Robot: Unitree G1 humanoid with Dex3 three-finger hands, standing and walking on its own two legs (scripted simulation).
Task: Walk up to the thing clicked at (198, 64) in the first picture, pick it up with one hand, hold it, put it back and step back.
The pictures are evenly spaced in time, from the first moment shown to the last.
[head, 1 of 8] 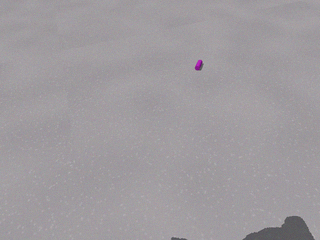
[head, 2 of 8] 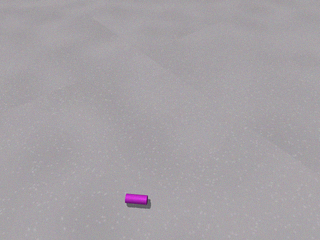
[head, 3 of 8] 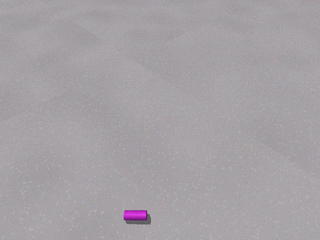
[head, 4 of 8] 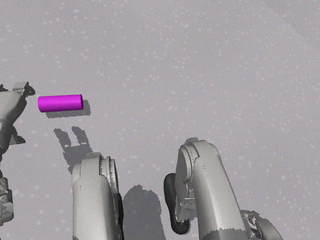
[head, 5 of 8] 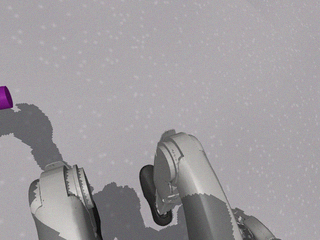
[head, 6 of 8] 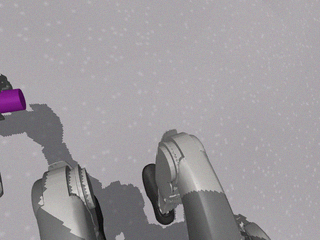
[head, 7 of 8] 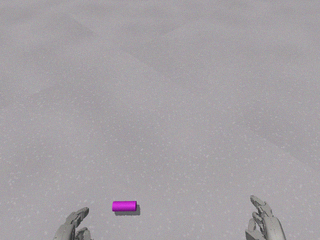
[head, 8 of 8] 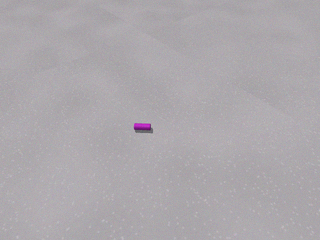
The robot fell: no
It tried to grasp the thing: yes
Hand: left
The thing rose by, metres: 0.68
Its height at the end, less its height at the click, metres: +0.00
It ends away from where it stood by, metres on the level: 0.01
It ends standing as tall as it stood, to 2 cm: yes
